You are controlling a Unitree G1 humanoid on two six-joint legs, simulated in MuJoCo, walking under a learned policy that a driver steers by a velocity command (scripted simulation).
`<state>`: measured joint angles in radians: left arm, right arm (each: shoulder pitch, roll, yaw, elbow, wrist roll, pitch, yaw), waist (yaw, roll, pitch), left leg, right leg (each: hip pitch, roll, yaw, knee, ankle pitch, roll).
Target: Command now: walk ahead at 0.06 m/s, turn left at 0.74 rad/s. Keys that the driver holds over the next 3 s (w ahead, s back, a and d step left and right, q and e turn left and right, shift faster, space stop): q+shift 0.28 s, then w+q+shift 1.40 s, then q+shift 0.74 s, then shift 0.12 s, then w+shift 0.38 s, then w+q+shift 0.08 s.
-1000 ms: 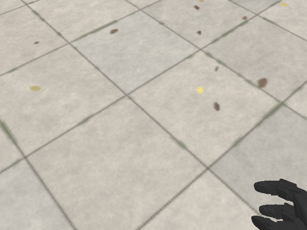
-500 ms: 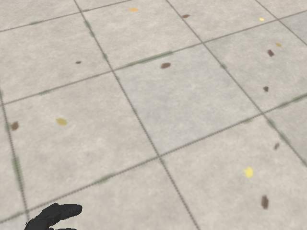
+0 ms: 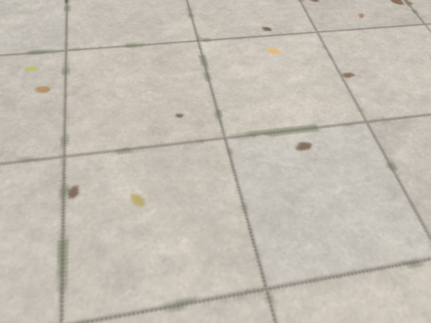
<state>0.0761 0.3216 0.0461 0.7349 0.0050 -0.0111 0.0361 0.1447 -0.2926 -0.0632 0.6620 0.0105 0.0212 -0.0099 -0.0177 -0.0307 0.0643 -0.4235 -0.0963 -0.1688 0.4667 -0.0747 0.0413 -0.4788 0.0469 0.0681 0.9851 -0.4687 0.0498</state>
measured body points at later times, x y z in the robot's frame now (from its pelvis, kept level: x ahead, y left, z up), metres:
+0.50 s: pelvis +0.05 -0.02 +0.01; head +0.06 -0.01 +0.46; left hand +0.02 +0.29 -0.09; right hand +0.32 -0.22 -0.06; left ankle +0.00 +0.14 -0.64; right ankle +0.07 -0.15 -0.73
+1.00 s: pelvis +0.21 +0.27 +0.00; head +0.21 +0.31 +0.45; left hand +0.12 +0.57 -0.10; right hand +0.43 +0.10 -0.11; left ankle +0.10 +0.21 -0.73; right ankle +0.43 +0.27 -0.66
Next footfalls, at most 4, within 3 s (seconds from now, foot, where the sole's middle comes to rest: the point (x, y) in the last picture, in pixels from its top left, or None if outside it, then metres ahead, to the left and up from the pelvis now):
0.18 right None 0.11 -0.13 -0.77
0.74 left None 0.12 0.24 -0.77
1.18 right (24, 288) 0.52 0.54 -0.77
1.64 left None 0.42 1.01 -0.77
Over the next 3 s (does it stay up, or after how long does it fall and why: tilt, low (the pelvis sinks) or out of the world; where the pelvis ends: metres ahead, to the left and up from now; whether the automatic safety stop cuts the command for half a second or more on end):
stays up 0.30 1.36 0.00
